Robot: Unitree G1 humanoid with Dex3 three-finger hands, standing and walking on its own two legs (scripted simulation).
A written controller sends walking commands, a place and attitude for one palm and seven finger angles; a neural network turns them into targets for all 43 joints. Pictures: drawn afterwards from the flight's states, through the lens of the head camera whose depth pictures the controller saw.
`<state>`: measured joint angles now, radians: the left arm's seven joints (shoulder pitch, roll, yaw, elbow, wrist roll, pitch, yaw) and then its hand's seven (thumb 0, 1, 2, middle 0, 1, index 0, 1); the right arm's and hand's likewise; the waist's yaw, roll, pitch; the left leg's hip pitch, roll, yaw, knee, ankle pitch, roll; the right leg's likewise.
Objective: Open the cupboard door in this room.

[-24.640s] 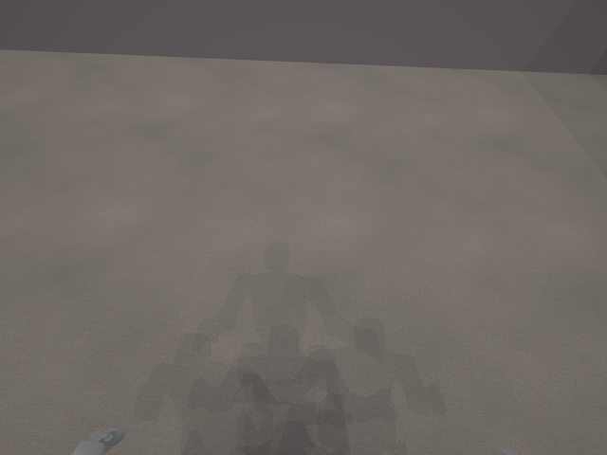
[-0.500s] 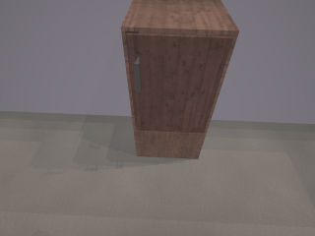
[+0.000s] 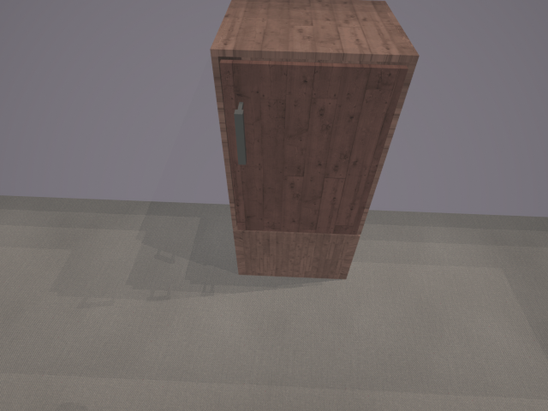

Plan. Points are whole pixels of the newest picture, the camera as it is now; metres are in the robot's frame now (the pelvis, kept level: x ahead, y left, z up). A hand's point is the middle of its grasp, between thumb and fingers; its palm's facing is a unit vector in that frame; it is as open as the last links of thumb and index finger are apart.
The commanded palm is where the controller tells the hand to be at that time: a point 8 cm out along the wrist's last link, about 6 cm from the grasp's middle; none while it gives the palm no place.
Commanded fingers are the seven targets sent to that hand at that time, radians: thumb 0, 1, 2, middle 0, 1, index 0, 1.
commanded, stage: shuffle to correct the standing spot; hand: left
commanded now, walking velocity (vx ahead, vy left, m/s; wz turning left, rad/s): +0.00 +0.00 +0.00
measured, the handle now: (241, 134) +0.74 +0.13 -0.01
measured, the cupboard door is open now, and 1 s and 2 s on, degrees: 0 0 0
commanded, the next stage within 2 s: come to a stop and stand still in 0.82 s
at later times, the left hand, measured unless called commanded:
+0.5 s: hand out of the picture -0.01 +0.14 -0.19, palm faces +0.12 -0.98 -0.13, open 7.4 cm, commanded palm none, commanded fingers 0.00 0.90 0.90 -0.20 -0.30 -0.20 -0.30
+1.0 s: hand (232, 336) +0.30 +0.10 -0.18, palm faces +0.02 -0.97 -0.25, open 7.3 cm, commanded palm none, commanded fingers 0.00 0.90 0.90 -0.20 -0.30 -0.20 -0.30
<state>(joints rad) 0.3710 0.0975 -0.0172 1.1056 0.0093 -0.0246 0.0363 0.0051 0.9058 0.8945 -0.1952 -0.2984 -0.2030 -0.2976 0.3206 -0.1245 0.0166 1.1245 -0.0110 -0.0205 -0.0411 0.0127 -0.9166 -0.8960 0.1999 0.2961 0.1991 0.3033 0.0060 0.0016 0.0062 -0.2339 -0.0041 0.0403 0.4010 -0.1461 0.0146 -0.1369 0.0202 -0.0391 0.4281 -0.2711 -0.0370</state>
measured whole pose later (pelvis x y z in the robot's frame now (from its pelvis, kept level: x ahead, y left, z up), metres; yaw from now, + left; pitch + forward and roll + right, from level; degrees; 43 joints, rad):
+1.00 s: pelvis +0.22 -0.09 -0.02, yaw +0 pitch +0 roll +1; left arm 0.17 0.17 0.05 1.00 0.02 -0.05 0.00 0.01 0.92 0.89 -0.19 -0.30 -0.20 -0.30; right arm 0.38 -0.14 -0.03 1.13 -0.01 -0.02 -0.03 0.01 -0.90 -0.90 0.20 0.30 0.20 0.30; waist -0.02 0.04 0.11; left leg -0.23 0.10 0.03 0.98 -0.55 -0.01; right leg -0.43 -0.05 -0.13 0.68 -0.24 -0.06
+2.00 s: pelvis +0.16 -0.04 +0.00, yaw +1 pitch -2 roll +0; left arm 0.29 0.14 -0.01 1.13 0.01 -0.01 0.04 0.02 0.92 0.89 -0.20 -0.30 -0.20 -0.30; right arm 0.28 -0.13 0.00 1.12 -0.01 -0.01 -0.04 0.01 -0.93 -0.90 0.20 0.30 0.20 0.30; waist 0.00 -0.01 0.03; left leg -0.18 -0.01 0.07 0.42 -0.20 0.03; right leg -0.16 -0.02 -0.01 0.44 -0.25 0.00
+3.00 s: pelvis +0.13 -0.04 -0.01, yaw +2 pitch -3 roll +0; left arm 0.28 0.21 0.00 0.98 0.02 0.00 0.04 0.01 0.90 0.89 -0.20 -0.30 -0.20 -0.30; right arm 0.24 -0.19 -0.01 1.00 -0.02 0.00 -0.02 0.01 -0.91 -0.90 0.20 0.30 0.20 0.30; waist 0.00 0.01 -0.01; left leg -0.24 0.00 0.05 0.51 -0.21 0.03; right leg -0.20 -0.01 -0.03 0.50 -0.25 0.00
